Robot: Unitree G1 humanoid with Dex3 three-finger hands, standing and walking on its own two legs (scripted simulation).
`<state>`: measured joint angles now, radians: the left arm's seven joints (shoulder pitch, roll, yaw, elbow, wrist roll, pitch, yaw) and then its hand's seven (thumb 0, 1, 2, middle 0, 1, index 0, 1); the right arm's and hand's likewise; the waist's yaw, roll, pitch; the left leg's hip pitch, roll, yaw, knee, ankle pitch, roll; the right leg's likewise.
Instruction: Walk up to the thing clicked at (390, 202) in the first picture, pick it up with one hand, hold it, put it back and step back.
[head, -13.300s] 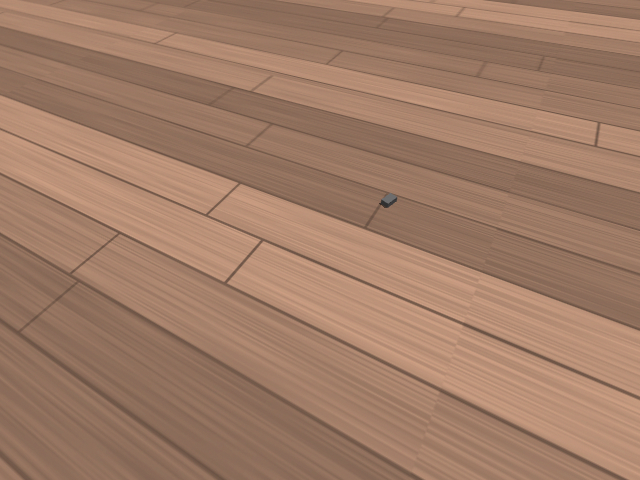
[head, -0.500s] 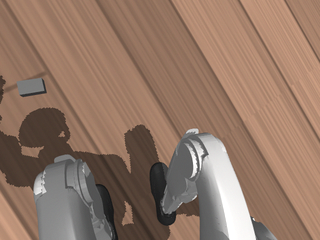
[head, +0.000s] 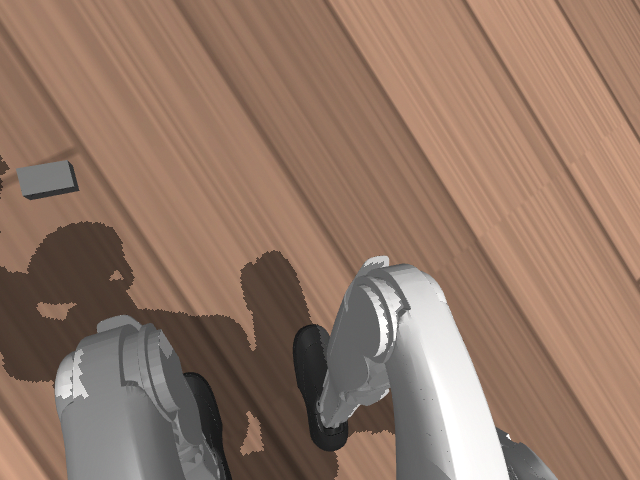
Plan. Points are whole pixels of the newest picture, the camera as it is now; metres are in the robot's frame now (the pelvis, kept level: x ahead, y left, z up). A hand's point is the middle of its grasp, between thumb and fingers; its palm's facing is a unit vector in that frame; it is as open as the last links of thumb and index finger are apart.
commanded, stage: rise first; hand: left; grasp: from above
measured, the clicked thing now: (48, 180) +0.52 +0.30 -0.32
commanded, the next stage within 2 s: approach in 1.02 s
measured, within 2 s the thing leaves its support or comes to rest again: neither
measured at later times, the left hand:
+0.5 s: hand out of the picture +0.46 +0.35 -0.18, palm faces -0.46 -0.09 -0.88, open 8.7 cm
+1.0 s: hand out of the picture +0.47 +0.35 -0.18, palm faces -0.46 -0.09 -0.88, open 8.7 cm
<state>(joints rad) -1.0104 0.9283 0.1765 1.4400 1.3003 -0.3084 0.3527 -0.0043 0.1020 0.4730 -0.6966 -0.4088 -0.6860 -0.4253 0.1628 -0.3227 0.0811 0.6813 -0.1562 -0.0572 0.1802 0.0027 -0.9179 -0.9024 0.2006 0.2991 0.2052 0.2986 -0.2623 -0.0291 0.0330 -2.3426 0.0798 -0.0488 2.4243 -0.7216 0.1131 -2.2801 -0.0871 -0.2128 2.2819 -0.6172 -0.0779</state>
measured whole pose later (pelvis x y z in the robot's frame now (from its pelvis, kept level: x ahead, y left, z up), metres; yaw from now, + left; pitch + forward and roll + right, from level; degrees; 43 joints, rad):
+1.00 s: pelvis +0.00 +0.00 +0.00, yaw +0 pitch +35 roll -10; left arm -1.03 0.94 0.18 1.48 1.31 -0.29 0.34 0.00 0.23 0.37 -0.82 -0.27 -0.80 -0.29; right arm 0.18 -0.32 0.10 0.68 -0.16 -0.07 0.19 0.00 -0.91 -0.90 0.20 0.30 0.21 0.30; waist -0.29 -0.03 0.03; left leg -2.35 0.07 -0.05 2.43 -0.71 0.11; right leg -2.28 -0.08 -0.21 2.29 -0.61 -0.07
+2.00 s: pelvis -0.01 +0.00 -0.01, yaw -1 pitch +33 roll -11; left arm -1.12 0.99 0.10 1.50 1.30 -0.31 0.34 0.00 -0.07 0.60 -0.49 -0.60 -0.50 -0.59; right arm 0.20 -0.35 0.16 0.66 -0.19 -0.07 0.17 0.00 -0.90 -0.89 0.20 0.30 0.21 0.30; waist -0.33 -0.08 0.09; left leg -2.37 0.07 -0.07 2.46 -0.70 0.10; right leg -2.30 -0.08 -0.23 2.30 -0.59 -0.08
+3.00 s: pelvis -0.01 +0.01 -0.01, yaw -5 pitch +31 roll -15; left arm -1.18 1.11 0.11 1.69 1.30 -0.23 0.49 0.00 -0.19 0.71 -0.39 -0.67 -0.39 -0.68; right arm 0.15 -0.36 0.32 0.57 -0.23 -0.19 0.23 0.00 -0.91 -0.90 0.20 0.30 0.20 0.30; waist -0.43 -0.13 0.18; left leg -2.36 0.08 -0.14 2.50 -0.73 0.11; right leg -2.26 -0.05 -0.28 2.29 -0.58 -0.05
